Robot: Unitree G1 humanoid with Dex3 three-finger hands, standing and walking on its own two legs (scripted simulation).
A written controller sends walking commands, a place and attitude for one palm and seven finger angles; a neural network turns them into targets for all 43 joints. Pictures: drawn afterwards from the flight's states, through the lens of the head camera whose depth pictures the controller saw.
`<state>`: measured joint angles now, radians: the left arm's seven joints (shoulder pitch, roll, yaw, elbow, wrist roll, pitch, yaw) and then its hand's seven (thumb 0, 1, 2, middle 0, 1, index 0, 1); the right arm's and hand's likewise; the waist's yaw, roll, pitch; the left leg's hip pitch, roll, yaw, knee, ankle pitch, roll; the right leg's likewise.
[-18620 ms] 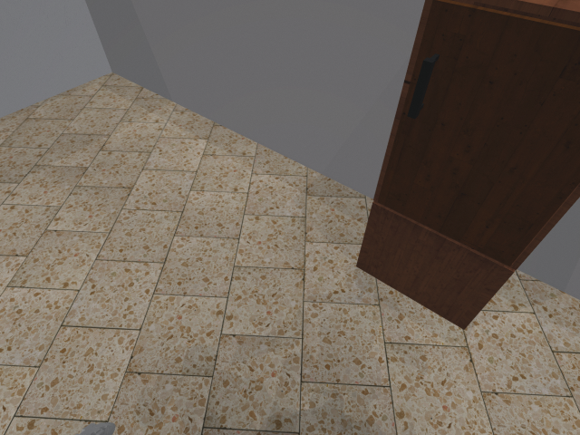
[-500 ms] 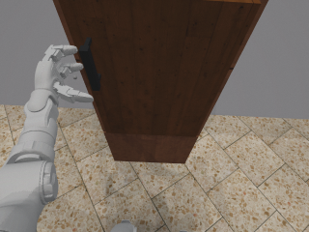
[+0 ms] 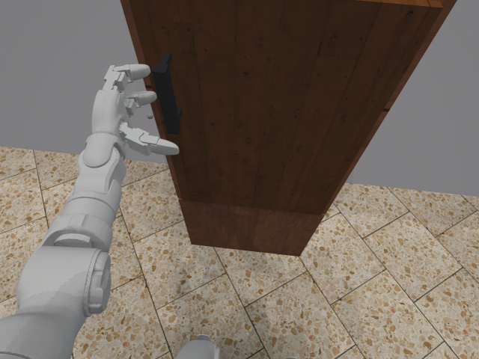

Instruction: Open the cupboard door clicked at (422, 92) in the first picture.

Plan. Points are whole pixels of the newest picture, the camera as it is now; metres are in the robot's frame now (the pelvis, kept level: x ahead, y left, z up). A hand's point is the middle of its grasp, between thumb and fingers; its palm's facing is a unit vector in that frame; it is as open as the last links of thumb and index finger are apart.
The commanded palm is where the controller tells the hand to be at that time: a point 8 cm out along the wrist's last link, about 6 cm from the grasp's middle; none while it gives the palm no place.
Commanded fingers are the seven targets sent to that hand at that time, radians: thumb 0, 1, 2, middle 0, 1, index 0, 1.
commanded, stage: slide the fingers in behind the handle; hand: left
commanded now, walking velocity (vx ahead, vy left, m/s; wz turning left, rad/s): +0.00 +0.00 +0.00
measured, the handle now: (170, 95) +0.52 +0.15 +0.12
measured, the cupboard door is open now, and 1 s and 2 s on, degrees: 0 0 0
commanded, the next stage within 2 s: move the hooked fingers beside the handle in 0.30 s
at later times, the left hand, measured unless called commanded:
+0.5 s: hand (150, 116) +0.47 +0.17 +0.12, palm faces +0.05 -1.00 -0.03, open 15.0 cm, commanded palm +0.45 +0.17 +0.12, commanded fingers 0.00 -0.50 0.30 -0.30 -1.20 -0.30 -1.20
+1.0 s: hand (147, 115) +0.47 +0.18 +0.12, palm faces +0.02 -1.00 -0.02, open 14.8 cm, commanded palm +0.45 +0.19 +0.12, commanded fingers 0.00 -0.50 0.30 -0.30 -1.20 -0.30 -1.20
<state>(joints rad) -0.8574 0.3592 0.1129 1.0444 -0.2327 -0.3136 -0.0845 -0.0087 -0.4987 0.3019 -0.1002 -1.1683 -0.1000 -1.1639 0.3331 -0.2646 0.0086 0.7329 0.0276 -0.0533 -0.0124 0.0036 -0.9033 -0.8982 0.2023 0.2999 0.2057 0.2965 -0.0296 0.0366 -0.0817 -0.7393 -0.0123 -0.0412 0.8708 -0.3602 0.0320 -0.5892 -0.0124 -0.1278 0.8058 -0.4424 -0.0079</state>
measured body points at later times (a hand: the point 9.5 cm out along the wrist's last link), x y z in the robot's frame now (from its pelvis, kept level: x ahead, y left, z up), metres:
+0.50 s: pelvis -0.01 +0.00 +0.00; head +0.07 +0.01 +0.44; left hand +0.46 +0.23 +0.12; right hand +0.05 -0.26 -0.12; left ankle +0.03 +0.09 -0.70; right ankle -0.03 -0.12 -0.70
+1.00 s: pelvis +0.00 +0.00 +0.00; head +0.08 +0.00 +0.45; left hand +0.46 +0.23 +0.12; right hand +0.05 -0.27 -0.12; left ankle +0.03 +0.09 -0.70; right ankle -0.03 -0.12 -0.70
